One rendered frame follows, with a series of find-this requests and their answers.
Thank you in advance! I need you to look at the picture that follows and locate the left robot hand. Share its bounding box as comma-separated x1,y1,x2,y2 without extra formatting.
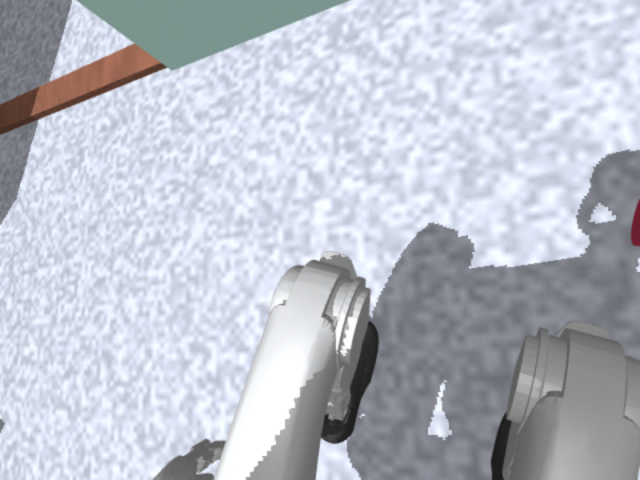
153,439,226,480

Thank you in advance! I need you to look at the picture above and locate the left robot foot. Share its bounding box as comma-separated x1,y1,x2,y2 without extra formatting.
321,321,379,444

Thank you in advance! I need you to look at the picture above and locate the can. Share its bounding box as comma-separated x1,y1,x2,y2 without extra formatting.
631,199,640,246

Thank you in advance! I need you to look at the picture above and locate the right robot foot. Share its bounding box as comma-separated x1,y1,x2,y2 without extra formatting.
491,412,512,480

